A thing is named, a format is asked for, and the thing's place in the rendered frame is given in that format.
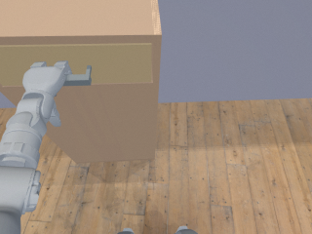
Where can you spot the handle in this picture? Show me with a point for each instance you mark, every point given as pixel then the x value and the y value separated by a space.
pixel 79 79

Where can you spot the robot left shin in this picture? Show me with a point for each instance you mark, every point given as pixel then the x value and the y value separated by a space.
pixel 128 229

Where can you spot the robot right shin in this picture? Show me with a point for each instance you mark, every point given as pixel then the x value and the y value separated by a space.
pixel 182 227

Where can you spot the left robot forearm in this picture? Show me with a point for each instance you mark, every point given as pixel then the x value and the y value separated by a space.
pixel 20 143

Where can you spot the left robot hand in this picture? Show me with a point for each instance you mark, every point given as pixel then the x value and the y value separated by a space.
pixel 49 79

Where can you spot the left robot upper arm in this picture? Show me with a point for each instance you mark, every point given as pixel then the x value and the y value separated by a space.
pixel 19 194

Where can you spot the cabinet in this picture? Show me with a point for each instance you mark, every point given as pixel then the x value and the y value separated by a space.
pixel 101 122

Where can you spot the drawer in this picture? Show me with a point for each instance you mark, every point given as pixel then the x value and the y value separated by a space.
pixel 110 62

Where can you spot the robot shin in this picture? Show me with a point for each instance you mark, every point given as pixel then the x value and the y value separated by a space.
pixel 128 229
pixel 182 227

